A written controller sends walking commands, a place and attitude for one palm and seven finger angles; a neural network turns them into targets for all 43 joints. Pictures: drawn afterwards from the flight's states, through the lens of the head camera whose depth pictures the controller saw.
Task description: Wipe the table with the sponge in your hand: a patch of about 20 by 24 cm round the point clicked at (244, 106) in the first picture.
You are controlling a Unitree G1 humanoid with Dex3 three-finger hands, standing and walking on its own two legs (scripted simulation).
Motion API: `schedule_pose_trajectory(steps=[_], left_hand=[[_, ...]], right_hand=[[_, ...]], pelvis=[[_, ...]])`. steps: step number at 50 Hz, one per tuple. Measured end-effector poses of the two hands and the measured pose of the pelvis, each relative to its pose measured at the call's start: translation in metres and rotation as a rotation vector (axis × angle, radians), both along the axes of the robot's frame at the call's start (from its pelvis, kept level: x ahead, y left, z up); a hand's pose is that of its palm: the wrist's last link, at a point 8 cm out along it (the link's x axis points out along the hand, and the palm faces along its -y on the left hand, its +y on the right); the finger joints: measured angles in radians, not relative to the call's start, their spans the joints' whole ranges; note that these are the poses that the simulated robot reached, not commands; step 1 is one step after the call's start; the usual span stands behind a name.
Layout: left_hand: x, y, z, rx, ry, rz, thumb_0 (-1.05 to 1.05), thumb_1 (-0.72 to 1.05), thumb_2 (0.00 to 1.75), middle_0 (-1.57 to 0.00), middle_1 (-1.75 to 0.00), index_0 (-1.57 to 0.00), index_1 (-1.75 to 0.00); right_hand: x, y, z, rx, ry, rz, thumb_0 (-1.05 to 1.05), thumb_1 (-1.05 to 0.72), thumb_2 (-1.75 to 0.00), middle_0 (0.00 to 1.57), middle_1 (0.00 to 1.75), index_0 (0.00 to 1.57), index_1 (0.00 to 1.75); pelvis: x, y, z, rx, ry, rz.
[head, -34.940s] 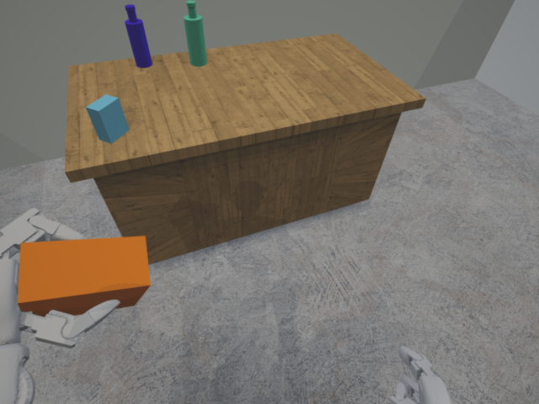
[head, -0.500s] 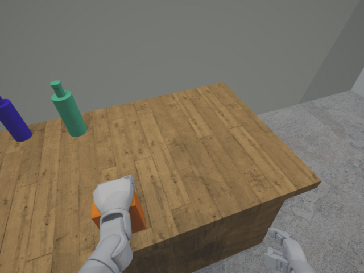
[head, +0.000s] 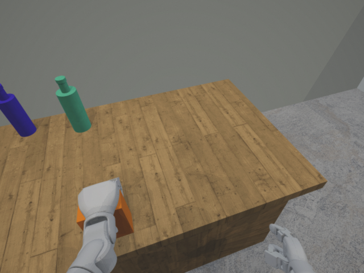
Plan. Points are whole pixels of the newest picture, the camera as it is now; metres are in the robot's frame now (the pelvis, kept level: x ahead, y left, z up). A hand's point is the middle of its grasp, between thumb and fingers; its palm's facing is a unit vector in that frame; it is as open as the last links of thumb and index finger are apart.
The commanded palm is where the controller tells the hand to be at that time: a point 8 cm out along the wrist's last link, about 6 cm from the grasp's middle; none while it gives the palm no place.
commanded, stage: wipe forward along the middle lane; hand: left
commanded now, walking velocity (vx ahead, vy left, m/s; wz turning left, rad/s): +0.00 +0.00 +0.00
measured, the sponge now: (109, 221) +0.25 +0.23 -0.06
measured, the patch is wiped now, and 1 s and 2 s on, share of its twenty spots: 1.00 1.00 1.00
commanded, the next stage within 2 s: slide back across to the first lane in 1.54 s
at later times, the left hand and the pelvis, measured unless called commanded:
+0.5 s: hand (107, 194) +0.30 +0.24 -0.03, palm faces -0.12 -0.02 -0.99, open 9.8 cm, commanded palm +0.28 +0.25 +0.00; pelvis -0.03 -0.01 -0.02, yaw +1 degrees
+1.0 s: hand (102, 179) +0.35 +0.27 -0.03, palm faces -0.14 +0.00 -0.99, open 9.7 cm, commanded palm +0.33 +0.27 +0.00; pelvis -0.04 -0.02 -0.03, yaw +0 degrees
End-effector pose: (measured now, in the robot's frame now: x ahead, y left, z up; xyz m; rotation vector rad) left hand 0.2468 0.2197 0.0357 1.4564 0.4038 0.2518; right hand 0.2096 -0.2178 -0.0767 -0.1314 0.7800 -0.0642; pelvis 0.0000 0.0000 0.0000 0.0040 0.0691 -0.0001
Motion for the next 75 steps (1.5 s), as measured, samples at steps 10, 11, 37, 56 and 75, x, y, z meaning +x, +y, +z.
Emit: schedule_pose_trajectory(steps=[10, 11, 37, 56, 75], left_hand=[[0.010, 0.002, -0.005, 0.025, 0.019, -0.029, -0.01, -0.53, 1.13, -0.80, -1.37, -0.80, -1.37], [0.012, 0.002, -0.005, 0.032, 0.017, -0.030, -0.01, -0.54, 1.14, -0.80, -1.37, -0.80, -1.37], [0.067, 0.031, -0.005, 0.079, 0.056, 0.001, 0.01, -0.58, 1.17, -0.82, -1.36, -0.82, -1.36], [0.101, 0.051, -0.004, 0.120, 0.064, -0.003, 0.01, -0.59, 1.17, -0.83, -1.35, -0.83, -1.36], [0.142, 0.074, -0.003, 0.123, 0.077, 0.004, 0.01, -0.59, 1.17, -0.83, -1.36, -0.83, -1.36]], right_hand=[[-0.019, 0.000, -0.018, -0.022, 0.053, -0.005, 0.01, -0.90, -0.90, 0.20, 0.30, 0.20, 0.30], [-0.022, 0.000, -0.020, -0.022, 0.059, -0.007, 0.01, -0.90, -0.90, 0.20, 0.30, 0.20, 0.30], [-0.126, -0.058, -0.060, -0.093, 0.259, -0.154, 0.01, -0.90, -0.90, 0.20, 0.30, 0.20, 0.30], [-0.148, -0.053, -0.071, -0.091, 0.313, -0.165, 0.01, -0.90, -0.90, 0.20, 0.30, 0.20, 0.30], [-0.169, -0.040, -0.073, -0.118, 0.384, -0.189, 0.01, -0.90, -0.90, 0.20, 0.30, 0.20, 0.30]], pelvis=[[-0.010, 0.002, -0.005, -0.001, 0.031, 0.014], [-0.011, 0.001, -0.006, 0.000, 0.035, 0.015], [-0.033, -0.019, -0.021, -0.002, 0.131, 0.007], [-0.036, -0.015, -0.029, -0.019, 0.196, 0.009], [-0.031, 0.003, -0.034, -0.039, 0.252, 0.003]])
